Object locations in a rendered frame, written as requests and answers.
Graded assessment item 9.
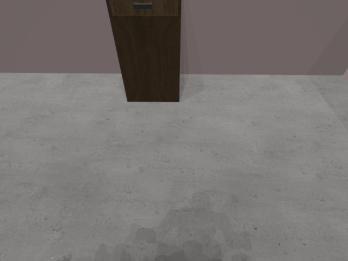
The handle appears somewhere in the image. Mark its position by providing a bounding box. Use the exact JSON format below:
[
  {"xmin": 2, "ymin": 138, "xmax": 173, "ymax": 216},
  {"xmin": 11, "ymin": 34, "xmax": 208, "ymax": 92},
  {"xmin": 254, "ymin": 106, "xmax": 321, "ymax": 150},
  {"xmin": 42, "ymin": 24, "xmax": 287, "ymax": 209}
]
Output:
[{"xmin": 133, "ymin": 2, "xmax": 152, "ymax": 9}]

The drawer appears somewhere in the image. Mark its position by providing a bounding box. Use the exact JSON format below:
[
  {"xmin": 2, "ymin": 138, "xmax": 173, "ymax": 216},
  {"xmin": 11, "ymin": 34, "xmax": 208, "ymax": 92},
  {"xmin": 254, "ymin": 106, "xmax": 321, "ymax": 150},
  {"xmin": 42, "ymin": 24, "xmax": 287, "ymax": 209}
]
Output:
[{"xmin": 110, "ymin": 0, "xmax": 177, "ymax": 15}]

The cabinet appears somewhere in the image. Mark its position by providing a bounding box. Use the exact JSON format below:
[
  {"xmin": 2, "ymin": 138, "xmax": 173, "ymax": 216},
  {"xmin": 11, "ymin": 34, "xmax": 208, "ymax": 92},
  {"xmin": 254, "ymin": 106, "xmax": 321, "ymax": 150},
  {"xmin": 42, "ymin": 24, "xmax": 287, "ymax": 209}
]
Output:
[{"xmin": 106, "ymin": 0, "xmax": 181, "ymax": 102}]

